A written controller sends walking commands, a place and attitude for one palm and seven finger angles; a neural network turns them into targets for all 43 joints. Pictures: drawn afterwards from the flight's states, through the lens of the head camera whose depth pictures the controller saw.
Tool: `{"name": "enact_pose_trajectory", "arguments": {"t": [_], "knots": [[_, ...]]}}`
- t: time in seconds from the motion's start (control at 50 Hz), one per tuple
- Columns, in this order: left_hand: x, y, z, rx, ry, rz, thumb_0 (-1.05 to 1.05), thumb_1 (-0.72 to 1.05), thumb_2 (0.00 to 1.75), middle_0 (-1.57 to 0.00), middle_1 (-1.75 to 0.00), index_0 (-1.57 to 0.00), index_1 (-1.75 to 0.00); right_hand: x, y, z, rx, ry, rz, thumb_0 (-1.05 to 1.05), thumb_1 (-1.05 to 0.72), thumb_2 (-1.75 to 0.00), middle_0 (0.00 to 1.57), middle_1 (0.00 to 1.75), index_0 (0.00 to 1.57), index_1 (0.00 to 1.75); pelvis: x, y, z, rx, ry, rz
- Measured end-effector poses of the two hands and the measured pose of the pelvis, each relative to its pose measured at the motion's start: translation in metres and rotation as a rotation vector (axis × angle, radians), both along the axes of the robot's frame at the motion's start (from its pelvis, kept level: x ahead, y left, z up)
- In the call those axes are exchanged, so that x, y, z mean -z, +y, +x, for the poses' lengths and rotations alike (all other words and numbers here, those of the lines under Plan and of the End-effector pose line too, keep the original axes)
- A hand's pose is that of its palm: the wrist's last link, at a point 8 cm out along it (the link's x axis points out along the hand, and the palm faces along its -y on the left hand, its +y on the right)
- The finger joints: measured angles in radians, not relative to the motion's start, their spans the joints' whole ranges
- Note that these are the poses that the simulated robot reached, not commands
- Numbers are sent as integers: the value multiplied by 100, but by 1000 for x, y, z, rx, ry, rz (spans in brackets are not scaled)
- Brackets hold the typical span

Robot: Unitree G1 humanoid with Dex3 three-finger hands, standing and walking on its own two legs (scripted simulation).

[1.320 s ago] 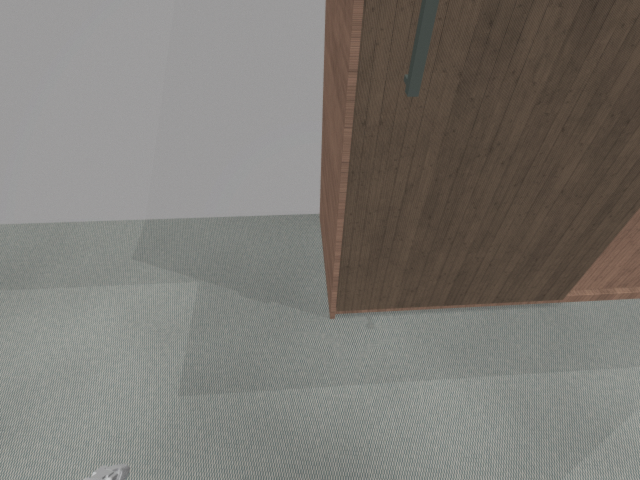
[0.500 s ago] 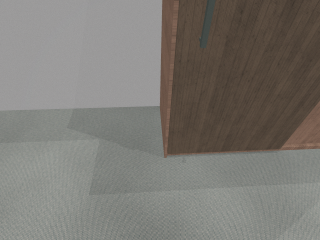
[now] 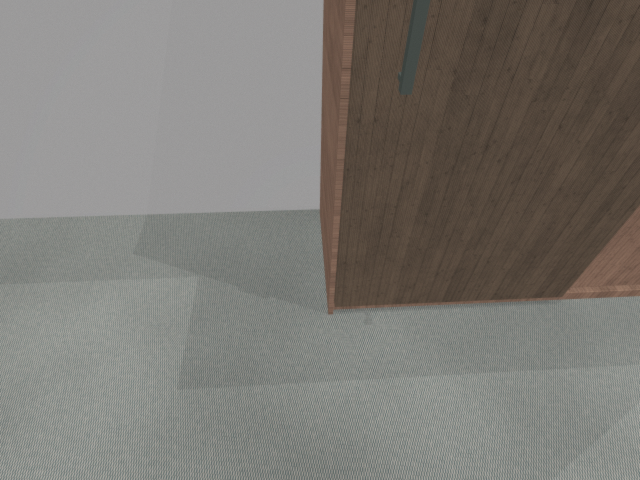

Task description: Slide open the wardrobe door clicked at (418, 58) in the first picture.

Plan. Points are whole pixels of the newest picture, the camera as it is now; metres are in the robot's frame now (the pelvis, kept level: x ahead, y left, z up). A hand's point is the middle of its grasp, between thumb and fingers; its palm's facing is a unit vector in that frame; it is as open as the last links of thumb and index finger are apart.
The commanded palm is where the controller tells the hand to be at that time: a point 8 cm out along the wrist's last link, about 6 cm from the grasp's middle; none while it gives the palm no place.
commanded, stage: look at it before walking up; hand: left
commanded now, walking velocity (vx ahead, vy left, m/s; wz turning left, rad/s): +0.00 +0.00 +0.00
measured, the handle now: (415, 17) +0.80 -0.12 +0.24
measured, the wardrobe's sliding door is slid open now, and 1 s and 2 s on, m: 0.00 0.00 0.00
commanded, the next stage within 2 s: walk to a spot facing it in 0.12 s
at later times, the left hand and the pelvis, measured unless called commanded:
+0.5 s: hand out of the picture +0.07 +0.21 -0.17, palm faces -0.10 -0.95 -0.29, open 7.4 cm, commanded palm none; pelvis -0.01 -0.01 -0.01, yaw -6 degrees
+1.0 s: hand out of the picture +0.06 +0.16 -0.17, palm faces -0.26 -0.94 -0.23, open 7.4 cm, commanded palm none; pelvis -0.03 -0.02 +0.00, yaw -20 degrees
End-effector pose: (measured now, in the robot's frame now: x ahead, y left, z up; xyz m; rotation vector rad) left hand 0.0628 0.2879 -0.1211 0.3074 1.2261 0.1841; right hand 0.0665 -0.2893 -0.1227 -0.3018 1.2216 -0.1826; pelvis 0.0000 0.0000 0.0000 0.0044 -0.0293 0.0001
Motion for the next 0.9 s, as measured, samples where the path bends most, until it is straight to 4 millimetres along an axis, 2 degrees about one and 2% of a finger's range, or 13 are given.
{"name": "enact_pose_trajectory", "arguments": {"t": [0.28,0.38,0.52,0.62,0.66,0.78,0.9], "knots": [[-1,-2,5,0,-2,0,1,90,89,-21,-30,-20,-30,-2,-3,8,-1,-12,-4,1,-90,-90,21,30,20,30,-1,-2,5,7,-2,0],[4,-8,5,7,18,-3,1,90,89,-21,-30,-20,-30,2,2,4,36,-30,1,1,-90,-90,20,30,20,30,2,-3,2,47,2,2],[20,-32,2,63,63,-39,1,91,89,-20,-30,-20,-30,21,14,-29,128,-33,59,1,-90,-90,20,30,20,30,14,-10,-10,128,-2,31],[24,-60,-1,101,64,-44,1,91,89,-20,-30,-20,-30,46,6,-59,201,-11,110,1,-90,-90,21,30,20,30,26,-26,-17,188,-14,32],[23,-71,-5,109,55,-44,1,91,89,-20,-30,-20,-30,50,2,-68,225,11,119,1,-90,-90,21,30,20,30,26,-30,-21,185,-12,25],[11,-91,-18,120,80,-67,1,90,89,-21,-30,-20,-30,31,-9,-87,280,17,118,1,-91,-90,20,30,20,30,9,-37,-29,240,11,34],[8,-94,-11,174,89,-82,1,90,89,-21,-30,-20,-30,18,-17,-100,345,-19,74,1,-91,-90,20,30,20,30,3,-32,-32,306,32,33]]}}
